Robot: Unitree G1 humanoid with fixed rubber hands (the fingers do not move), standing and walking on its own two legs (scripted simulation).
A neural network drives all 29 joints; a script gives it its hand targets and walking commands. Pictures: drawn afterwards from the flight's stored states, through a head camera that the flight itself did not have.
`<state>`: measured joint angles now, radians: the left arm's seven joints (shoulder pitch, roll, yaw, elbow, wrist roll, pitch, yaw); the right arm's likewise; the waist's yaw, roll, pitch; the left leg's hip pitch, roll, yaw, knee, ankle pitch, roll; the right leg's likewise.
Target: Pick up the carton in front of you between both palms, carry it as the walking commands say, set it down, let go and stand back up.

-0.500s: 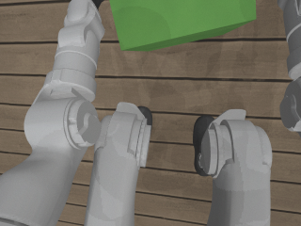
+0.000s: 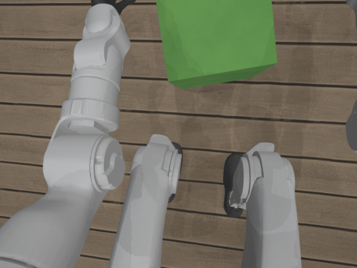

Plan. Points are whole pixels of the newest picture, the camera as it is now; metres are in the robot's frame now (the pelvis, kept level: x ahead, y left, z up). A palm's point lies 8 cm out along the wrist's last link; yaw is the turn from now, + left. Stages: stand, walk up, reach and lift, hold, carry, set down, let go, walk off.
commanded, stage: set down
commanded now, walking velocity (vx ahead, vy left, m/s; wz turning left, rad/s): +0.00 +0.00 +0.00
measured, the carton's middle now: (212, 38) +0.55 -0.01 -0.30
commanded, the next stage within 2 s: let go in 0.64 s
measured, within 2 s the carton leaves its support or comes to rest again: neither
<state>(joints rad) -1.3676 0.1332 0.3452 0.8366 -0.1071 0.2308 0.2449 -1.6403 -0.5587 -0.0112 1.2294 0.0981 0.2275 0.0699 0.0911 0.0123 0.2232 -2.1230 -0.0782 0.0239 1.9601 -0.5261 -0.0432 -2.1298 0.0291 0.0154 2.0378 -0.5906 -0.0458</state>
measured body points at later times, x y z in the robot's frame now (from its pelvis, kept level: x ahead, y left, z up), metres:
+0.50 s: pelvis +0.03 -0.01 +0.14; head +0.37 -0.05 +0.44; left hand +0.56 +0.17 +0.03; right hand +0.63 -0.22 +0.04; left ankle +0.12 +0.12 -0.39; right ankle +0.10 -0.10 -0.39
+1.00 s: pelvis +0.06 +0.01 +0.27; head +0.32 -0.01 +0.63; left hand +0.47 +0.18 +0.15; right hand +0.49 -0.24 +0.16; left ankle +0.12 +0.12 -0.39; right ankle +0.10 -0.10 -0.39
